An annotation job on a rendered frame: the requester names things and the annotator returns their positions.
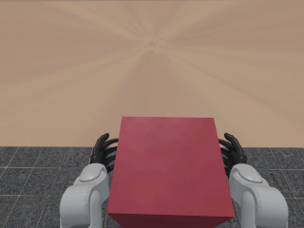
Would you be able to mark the carton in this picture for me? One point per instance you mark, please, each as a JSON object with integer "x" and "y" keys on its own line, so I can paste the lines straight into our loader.
{"x": 169, "y": 173}

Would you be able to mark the robot right hand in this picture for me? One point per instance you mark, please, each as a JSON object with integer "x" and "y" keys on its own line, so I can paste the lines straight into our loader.
{"x": 235, "y": 154}

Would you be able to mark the right robot forearm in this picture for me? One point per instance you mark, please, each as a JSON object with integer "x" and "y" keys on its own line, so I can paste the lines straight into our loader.
{"x": 261, "y": 206}

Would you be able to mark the left robot forearm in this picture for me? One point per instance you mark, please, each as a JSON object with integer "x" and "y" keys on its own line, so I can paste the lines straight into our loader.
{"x": 81, "y": 204}

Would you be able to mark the robot left hand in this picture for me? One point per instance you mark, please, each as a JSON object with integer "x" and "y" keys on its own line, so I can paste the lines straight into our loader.
{"x": 99, "y": 154}

